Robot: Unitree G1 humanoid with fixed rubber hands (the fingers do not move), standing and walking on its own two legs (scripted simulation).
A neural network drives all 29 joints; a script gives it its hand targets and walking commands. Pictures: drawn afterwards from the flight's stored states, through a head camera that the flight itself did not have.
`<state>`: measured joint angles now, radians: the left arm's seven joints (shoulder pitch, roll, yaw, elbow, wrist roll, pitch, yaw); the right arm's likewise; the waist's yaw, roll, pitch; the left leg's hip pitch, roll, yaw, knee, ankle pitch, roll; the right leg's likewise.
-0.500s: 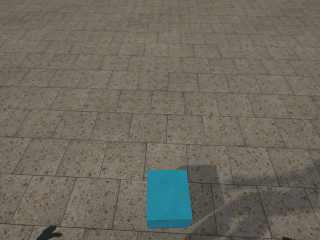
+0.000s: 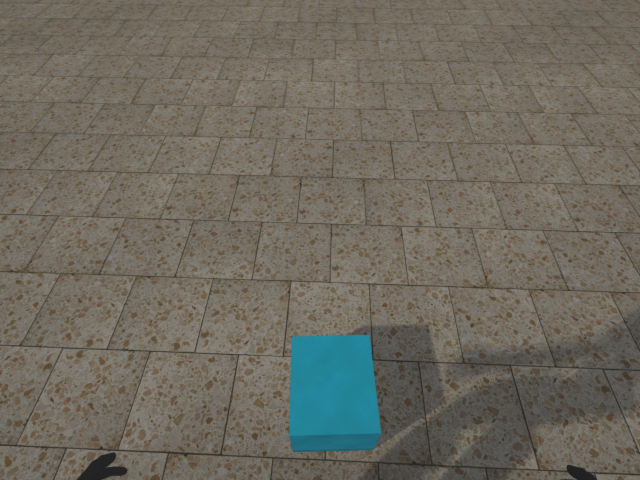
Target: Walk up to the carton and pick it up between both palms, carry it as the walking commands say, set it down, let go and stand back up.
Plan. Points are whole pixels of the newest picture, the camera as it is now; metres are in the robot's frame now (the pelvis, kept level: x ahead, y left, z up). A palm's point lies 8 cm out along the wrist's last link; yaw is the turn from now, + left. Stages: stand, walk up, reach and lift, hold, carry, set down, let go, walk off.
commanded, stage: walk up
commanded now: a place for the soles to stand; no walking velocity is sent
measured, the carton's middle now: (331, 392) +0.44 -0.02 -0.68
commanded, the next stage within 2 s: reach and lift in 0.28 s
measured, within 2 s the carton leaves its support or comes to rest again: neither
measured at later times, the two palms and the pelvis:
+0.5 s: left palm (97, 477) +0.15 +0.29 -0.09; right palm (571, 470) +0.15 -0.30 -0.08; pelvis -0.02 -0.01 -0.01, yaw +1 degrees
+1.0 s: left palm (151, 392) +0.27 +0.27 -0.13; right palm (499, 394) +0.26 -0.26 -0.14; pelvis +0.01 +0.02 -0.05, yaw +0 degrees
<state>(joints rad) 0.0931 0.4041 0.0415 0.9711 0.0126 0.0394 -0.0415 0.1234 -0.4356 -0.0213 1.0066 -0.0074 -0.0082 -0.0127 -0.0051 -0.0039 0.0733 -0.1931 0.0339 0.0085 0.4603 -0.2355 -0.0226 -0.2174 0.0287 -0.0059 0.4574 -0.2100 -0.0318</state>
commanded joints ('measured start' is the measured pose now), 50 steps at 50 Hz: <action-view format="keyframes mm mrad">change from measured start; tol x16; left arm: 1 -49 191 43 -63 -2 -10 5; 14 -52 226 38 -39 2 -18 1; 15 -273 134 95 -390 39 26 -35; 26 -167 72 167 -540 113 201 -42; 43 -99 -46 176 -378 34 92 95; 50 -537 -105 35 -422 -79 79 52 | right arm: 1 -7 -208 -49 -50 -10 -17 -8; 14 -15 -194 -41 -50 3 -14 -11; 15 -239 -17 -99 -401 17 58 34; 18 -202 -69 -123 -555 34 132 42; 24 7 -72 -202 -438 -62 223 46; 32 -352 -93 -213 -564 -25 213 77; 43 -221 -66 -182 -342 -36 105 88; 50 -521 -69 -268 -374 -14 94 55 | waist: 1 16 -7 -61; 28 -64 -29 79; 40 20 45 -550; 50 -110 -99 -490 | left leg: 1 -8 89 -89 -87 81 63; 7 40 156 -139 -115 183 102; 15 -97 -99 23 24 -136 24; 25 162 -82 35 78 -174 -23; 32 -144 -32 -4 199 -137 0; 43 -218 -60 -68 415 743 -51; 50 -504 -51 -51 388 157 -23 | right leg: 1 20 -113 148 -75 78 -43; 13 28 -128 159 -94 79 -48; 18 -163 -77 53 -140 -395 51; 32 -239 -5 4 195 -154 48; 42 -353 2 12 437 461 64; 50 -538 13 -3 409 220 51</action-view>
